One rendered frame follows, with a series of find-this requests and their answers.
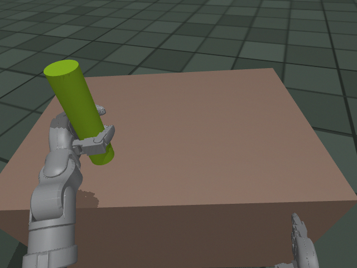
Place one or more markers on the can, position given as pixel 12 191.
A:
pixel 70 87

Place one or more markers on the left robot arm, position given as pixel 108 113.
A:
pixel 51 240

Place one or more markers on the left robot hand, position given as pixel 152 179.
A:
pixel 63 136

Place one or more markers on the right robot hand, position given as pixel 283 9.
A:
pixel 302 248

